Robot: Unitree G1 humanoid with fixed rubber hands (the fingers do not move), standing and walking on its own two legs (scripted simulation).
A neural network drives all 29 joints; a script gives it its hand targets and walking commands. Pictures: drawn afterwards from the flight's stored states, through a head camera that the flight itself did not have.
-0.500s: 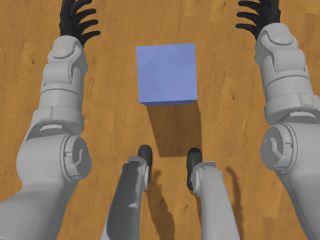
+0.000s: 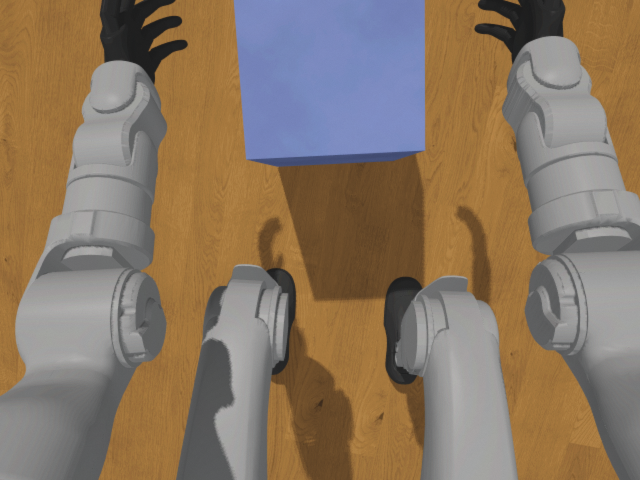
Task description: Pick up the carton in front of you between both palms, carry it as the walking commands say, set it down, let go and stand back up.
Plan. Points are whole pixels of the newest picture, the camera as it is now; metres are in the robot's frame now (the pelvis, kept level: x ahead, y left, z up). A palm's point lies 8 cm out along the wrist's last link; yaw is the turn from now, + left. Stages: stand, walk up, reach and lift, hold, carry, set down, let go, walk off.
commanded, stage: reach and lift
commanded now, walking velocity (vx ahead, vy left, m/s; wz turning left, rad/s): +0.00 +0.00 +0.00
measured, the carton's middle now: (332, 90) +0.54 +0.03 -0.34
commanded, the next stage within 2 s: none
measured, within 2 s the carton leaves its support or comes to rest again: leaves its support in 1.26 s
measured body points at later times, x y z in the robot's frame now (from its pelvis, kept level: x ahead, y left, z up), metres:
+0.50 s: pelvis -0.02 +0.01 -0.10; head +0.37 +0.01 +0.12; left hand +0.54 +0.22 -0.29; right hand +0.57 -0.15 -0.29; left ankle +0.09 +0.13 -0.43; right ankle +0.09 -0.12 -0.43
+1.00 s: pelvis -0.02 +0.00 -0.09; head +0.36 +0.01 +0.13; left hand +0.54 +0.19 -0.28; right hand +0.57 -0.12 -0.28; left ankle +0.09 +0.13 -0.43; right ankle +0.09 -0.12 -0.43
